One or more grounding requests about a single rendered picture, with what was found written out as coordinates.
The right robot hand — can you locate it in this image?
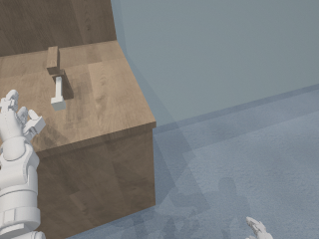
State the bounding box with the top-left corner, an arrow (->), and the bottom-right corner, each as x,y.
245,217 -> 273,239

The tap lever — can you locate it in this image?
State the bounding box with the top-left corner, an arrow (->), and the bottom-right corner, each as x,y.
51,77 -> 66,112

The left robot hand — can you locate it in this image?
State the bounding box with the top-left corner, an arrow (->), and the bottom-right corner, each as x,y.
0,90 -> 46,142

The left robot forearm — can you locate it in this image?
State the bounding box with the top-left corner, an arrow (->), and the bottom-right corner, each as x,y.
0,136 -> 41,239

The counter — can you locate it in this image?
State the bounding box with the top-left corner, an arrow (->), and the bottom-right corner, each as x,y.
0,0 -> 157,239

